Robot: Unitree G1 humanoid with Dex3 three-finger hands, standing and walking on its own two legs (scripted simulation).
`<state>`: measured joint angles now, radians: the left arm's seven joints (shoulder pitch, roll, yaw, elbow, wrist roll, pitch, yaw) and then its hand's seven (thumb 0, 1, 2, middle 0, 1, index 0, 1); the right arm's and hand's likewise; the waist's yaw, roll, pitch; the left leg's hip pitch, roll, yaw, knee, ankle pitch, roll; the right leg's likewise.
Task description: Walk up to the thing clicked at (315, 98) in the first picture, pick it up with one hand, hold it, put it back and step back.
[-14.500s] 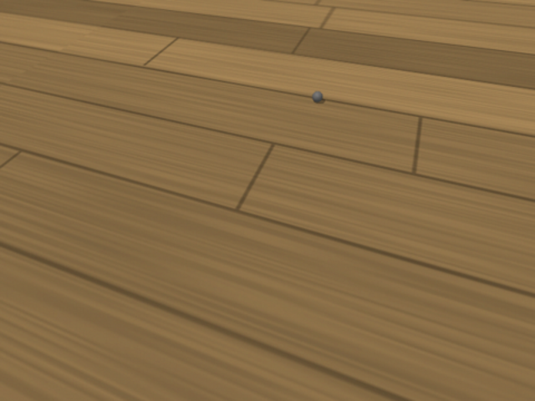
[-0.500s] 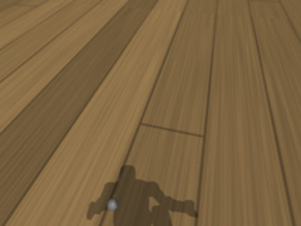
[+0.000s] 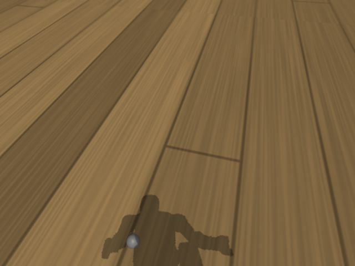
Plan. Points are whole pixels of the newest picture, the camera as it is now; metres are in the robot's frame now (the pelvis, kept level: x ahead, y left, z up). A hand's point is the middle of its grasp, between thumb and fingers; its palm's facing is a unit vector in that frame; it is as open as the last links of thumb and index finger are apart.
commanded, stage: stand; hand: left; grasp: from above
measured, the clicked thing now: (133, 241) +0.38 +0.27 -0.75
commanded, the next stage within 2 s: rise first in 0.04 s
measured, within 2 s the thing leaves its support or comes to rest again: neither
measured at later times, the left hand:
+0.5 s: hand out of the picture +0.15 +0.26 -0.18, palm faces -0.08 -0.92 -0.39, open 11.1 cm
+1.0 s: hand out of the picture +0.12 +0.27 -0.25, palm faces -0.21 -0.85 -0.49, open 14.1 cm
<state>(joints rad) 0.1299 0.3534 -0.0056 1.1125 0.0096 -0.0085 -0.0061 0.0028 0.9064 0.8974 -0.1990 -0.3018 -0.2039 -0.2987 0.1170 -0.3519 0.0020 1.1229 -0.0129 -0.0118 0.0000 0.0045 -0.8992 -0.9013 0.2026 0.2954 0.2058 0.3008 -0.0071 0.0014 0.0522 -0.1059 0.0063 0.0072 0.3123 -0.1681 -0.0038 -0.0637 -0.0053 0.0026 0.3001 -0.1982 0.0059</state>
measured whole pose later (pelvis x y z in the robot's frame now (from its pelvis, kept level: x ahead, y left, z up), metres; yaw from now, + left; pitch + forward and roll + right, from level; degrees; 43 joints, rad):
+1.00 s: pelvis -0.02 +0.01 -0.12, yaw +0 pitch +20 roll -2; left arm 0.26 0.34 0.13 0.44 0.29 0.16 0.00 -0.01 -0.52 0.97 -0.07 -1.07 -0.08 -1.07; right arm 0.17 -0.24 -0.03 0.54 0.00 -0.13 -0.01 0.01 -0.91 -0.91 0.20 0.30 0.20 0.30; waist -0.02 0.01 -0.13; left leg -1.05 0.02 -0.03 1.25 -0.55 0.00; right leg -0.98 0.01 -0.03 1.21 -0.58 0.01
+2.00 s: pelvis -0.11 +0.01 -0.41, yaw -6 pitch +32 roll -7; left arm -0.63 0.70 0.16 1.15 1.16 -0.32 0.31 0.00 -0.53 1.03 -0.07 -1.00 -0.07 -1.00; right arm 0.12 -0.27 -0.02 0.77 -0.08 -0.05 0.09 0.01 -0.89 -0.90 0.20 0.29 0.21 0.30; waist -0.09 -0.02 -0.10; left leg -2.21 0.02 -0.11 2.26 -0.62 0.01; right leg -2.11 0.03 -0.09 2.21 -0.68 0.02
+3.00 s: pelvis -0.10 +0.01 -0.46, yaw -9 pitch +32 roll -8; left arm -0.78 0.78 0.18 1.37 1.26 -0.31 0.42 0.00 -0.53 1.00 -0.07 -1.03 -0.09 -1.02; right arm 0.07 -0.25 0.04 0.78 -0.16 -0.04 0.13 0.00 -0.90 -0.90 0.20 0.29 0.20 0.30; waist -0.15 -0.04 -0.04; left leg -2.32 0.04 -0.15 2.43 -0.68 0.00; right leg -2.21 0.06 -0.12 2.36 -0.71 0.02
